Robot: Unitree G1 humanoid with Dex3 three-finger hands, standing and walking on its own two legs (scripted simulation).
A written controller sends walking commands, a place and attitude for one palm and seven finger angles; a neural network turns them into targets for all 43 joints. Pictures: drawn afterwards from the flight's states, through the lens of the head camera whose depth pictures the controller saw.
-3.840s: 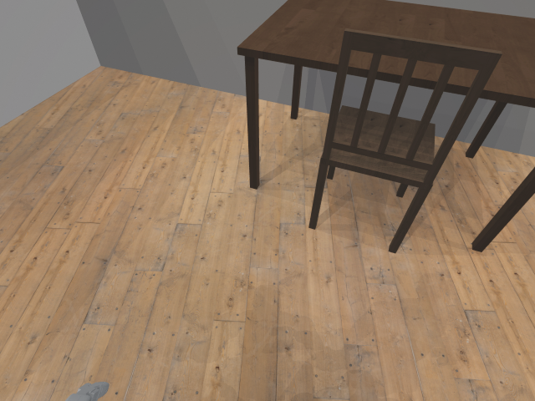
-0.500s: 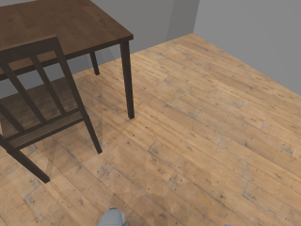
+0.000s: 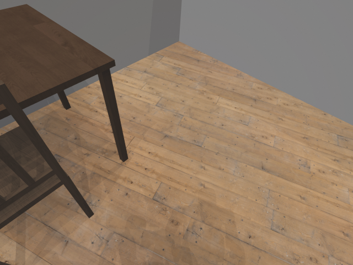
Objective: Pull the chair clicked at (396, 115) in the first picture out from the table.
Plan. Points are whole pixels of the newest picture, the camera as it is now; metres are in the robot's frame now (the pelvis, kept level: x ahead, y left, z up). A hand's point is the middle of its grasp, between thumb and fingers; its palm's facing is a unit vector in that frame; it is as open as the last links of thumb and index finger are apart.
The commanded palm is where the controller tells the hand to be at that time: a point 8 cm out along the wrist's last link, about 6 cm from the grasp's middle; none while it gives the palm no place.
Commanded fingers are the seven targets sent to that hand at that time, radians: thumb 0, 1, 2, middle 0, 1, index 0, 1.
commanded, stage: turn to face it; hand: left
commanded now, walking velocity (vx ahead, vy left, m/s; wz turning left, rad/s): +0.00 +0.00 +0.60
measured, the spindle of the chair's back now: out of the picture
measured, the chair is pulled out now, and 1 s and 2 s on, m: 0.00 0.00 0.00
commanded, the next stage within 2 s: take the last steps up to it in 1.34 s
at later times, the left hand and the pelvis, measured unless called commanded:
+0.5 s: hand out of the picture +0.02 +0.24 -0.20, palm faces +0.32 -0.92 -0.22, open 7.3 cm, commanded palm none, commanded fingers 0.00 0.90 0.90 -0.20 -0.30 -0.20 -0.30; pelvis +0.00 +0.03 -0.03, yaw +15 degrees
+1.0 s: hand out of the picture -0.04 +0.23 -0.16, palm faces +0.54 -0.79 -0.29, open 7.4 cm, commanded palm none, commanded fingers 0.00 0.90 0.90 -0.20 -0.30 -0.20 -0.30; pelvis -0.02 -0.01 -0.01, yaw +32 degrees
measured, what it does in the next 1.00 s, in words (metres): steps on the spot, turning left: right foot, then left foot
